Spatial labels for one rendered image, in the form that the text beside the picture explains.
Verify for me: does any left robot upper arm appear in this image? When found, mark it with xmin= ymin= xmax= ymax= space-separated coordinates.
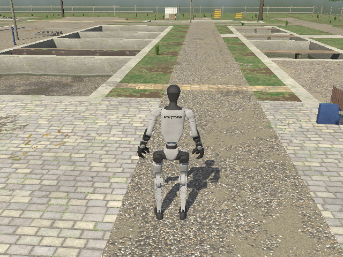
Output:
xmin=146 ymin=108 xmax=162 ymax=137

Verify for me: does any robot head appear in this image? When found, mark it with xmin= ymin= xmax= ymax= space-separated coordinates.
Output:
xmin=164 ymin=85 xmax=182 ymax=110

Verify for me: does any left robot foot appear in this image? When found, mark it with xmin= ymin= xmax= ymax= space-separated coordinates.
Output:
xmin=154 ymin=207 xmax=163 ymax=220

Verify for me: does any robot right hand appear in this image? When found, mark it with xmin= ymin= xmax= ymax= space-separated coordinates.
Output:
xmin=192 ymin=148 xmax=204 ymax=159

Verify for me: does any robot left hand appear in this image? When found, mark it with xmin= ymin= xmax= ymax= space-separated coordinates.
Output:
xmin=137 ymin=146 xmax=150 ymax=158

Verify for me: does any right robot upper arm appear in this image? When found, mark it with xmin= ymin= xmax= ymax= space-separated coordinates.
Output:
xmin=184 ymin=108 xmax=198 ymax=138

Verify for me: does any left robot forearm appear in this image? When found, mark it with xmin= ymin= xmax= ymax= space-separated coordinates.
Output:
xmin=139 ymin=129 xmax=150 ymax=148

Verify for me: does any right robot forearm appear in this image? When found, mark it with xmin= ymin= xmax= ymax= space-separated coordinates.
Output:
xmin=193 ymin=130 xmax=203 ymax=150

